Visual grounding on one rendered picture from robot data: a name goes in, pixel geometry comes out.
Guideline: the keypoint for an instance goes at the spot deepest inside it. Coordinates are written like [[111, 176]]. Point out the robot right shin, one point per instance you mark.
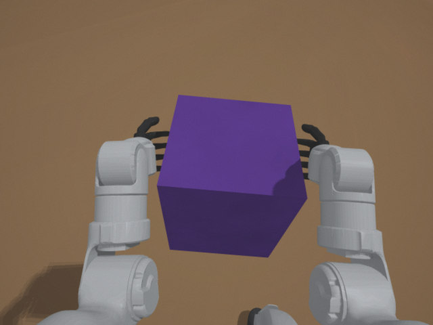
[[270, 307]]

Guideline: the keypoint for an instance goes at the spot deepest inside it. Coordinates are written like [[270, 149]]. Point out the robot right foot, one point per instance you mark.
[[251, 315]]

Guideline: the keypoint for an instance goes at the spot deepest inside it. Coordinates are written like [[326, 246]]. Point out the right robot forearm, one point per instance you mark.
[[347, 193]]

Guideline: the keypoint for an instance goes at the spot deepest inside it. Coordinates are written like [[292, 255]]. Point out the carton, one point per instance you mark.
[[231, 179]]

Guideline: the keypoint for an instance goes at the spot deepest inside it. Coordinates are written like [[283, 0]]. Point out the robot right upper arm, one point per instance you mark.
[[352, 294]]

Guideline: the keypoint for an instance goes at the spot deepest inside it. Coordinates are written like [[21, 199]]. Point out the robot left upper arm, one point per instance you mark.
[[115, 290]]

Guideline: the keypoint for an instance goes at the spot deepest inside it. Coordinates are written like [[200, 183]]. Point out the robot right hand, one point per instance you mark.
[[315, 132]]

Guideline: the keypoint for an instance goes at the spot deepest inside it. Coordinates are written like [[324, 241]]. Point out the robot left hand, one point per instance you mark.
[[144, 127]]

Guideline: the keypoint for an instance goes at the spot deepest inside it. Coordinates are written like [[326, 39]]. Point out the left robot forearm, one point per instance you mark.
[[121, 179]]

